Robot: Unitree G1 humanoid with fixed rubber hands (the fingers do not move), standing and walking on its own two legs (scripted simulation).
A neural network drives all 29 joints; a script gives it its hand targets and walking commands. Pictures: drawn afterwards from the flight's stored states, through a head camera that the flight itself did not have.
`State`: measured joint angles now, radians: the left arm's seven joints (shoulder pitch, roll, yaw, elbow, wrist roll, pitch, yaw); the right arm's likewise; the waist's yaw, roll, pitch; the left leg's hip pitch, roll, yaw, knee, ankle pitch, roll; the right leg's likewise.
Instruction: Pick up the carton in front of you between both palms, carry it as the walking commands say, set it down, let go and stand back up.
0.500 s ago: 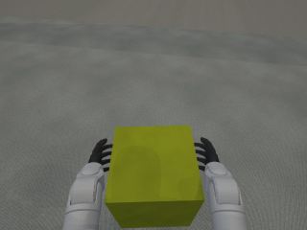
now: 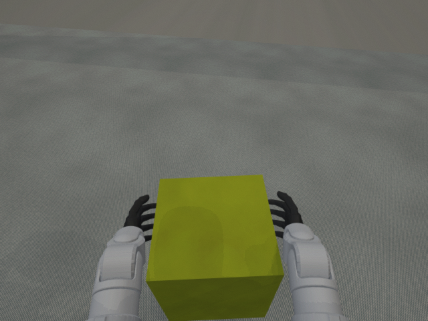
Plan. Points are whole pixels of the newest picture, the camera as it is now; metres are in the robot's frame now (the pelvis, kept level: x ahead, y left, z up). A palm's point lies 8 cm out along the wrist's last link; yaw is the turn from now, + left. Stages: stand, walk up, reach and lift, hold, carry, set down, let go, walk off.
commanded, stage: carry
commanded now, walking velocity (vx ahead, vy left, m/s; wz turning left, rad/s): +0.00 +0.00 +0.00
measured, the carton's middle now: (214, 250) +0.30 +0.00 -0.05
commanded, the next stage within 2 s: hold in 0.42 s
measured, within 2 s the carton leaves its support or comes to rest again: neither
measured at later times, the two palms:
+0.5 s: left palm (134, 237) +0.28 +0.15 +0.04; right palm (294, 233) +0.29 -0.15 +0.04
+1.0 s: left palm (134, 241) +0.31 +0.16 -0.03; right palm (274, 226) +0.33 -0.13 -0.01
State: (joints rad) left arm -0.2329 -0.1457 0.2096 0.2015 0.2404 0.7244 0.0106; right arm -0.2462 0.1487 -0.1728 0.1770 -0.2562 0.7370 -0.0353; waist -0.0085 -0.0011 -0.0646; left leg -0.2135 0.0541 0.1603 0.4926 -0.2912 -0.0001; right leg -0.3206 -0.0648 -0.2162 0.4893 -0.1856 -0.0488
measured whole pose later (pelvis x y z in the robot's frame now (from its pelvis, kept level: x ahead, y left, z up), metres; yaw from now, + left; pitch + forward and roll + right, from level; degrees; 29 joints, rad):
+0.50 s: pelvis -0.01 +0.00 +0.00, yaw +0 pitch +1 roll +0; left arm -0.23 -0.14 0.20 0.19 0.25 0.73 0.01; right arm -0.24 0.15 -0.17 0.17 -0.25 0.74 -0.04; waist -0.01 0.00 -0.06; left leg -0.23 0.05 0.14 0.50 -0.28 0.00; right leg -0.32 -0.05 -0.21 0.48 -0.16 -0.06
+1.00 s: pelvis -0.03 +0.02 -0.02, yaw +1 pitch -1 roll +0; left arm -0.56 -0.21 0.57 0.63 0.45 0.40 -0.02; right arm -0.63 0.18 -0.52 0.57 -0.46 0.48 0.04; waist -0.01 0.04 0.15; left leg -0.32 -0.06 -0.07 0.71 -0.36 0.02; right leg -0.40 0.05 0.01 0.65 -0.23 -0.03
